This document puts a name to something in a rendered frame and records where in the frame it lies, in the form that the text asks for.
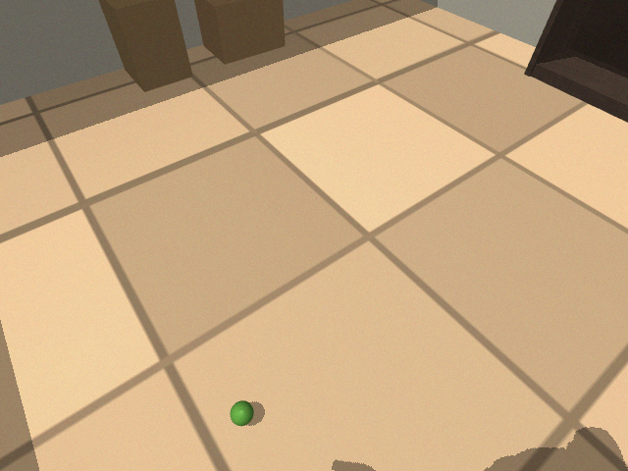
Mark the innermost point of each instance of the bookshelf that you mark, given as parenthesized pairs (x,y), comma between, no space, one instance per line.
(583,51)

